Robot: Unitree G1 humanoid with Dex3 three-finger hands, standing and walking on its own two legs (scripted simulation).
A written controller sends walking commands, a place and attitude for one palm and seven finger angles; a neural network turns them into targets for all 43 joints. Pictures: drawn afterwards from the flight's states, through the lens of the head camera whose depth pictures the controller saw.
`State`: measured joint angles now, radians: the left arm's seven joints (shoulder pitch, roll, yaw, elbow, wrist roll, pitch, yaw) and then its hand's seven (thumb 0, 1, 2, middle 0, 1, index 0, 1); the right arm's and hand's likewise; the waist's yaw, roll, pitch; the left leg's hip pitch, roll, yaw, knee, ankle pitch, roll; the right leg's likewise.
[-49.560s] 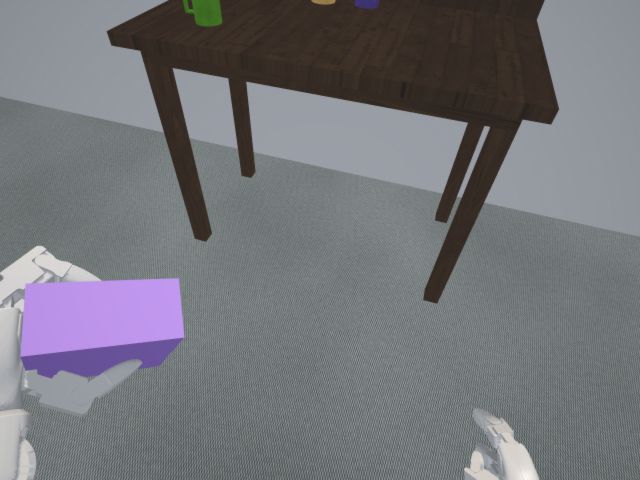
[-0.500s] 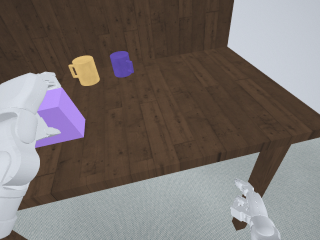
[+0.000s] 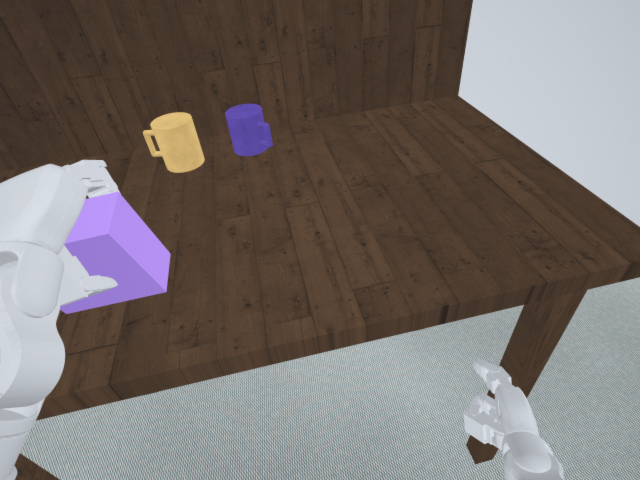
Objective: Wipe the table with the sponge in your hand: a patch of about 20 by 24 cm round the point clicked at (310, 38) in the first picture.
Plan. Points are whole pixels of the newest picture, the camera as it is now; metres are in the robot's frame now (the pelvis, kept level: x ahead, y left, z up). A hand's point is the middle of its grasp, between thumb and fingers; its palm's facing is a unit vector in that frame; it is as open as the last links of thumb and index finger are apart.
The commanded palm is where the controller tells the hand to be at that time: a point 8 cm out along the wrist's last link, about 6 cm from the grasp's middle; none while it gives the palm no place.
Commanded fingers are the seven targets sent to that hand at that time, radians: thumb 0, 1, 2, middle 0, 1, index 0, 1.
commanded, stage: bring the sponge back beside the body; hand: left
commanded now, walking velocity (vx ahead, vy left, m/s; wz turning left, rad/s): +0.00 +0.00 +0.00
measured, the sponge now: (100, 266) +0.24 +0.30 +0.19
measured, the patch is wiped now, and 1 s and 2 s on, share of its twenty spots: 1.00 1.00 1.00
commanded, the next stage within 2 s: step back with the hand held close in 1.10 s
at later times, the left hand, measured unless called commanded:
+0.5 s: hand (78, 261) +0.21 +0.29 +0.23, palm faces +0.30 -0.17 -0.94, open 9.9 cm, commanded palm +0.15 +0.28 +0.32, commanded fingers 0.00 0.10 1.30 -1.20 -1.60 -1.20 -1.60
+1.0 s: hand (76, 285) +0.19 +0.27 +0.23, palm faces +0.31 -0.18 -0.94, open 9.9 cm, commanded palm +0.13 +0.28 +0.32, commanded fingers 0.00 0.10 1.30 -1.20 -1.60 -1.20 -1.60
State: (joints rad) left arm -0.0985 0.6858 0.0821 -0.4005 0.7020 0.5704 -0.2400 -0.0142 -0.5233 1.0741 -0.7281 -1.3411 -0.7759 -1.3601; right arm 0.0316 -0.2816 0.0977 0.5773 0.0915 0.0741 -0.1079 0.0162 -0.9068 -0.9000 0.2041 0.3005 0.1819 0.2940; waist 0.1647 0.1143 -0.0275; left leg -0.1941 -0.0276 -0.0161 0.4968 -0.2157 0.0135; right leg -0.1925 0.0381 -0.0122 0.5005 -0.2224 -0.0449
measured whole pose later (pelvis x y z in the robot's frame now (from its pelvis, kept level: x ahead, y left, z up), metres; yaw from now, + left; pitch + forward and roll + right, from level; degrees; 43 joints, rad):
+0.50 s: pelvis +0.00 +0.00 +0.00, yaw +0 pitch -6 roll +0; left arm 0.04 0.68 0.11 -0.54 0.65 0.56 -0.22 -0.01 -0.52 1.07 -0.73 -1.34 -0.78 -1.36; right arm 0.04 -0.27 0.10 0.56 0.09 0.07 -0.11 0.02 -0.91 -0.90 0.20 0.30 0.17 0.29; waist 0.17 0.11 -0.02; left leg -0.18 -0.03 -0.01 0.50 -0.21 0.02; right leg -0.19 0.03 0.00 0.51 -0.22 -0.04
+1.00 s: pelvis -0.01 +0.00 +0.00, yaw -1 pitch -8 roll +0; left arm 0.11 0.69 0.11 -0.62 0.63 0.54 -0.21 -0.01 -0.52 1.07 -0.73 -1.34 -0.78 -1.36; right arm 0.04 -0.27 0.11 0.55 0.08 0.05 -0.12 0.02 -0.91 -0.90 0.20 0.30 0.19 0.30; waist 0.18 0.11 -0.01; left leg -0.18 -0.03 -0.01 0.52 -0.22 0.01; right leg -0.18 0.04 0.00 0.53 -0.22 -0.04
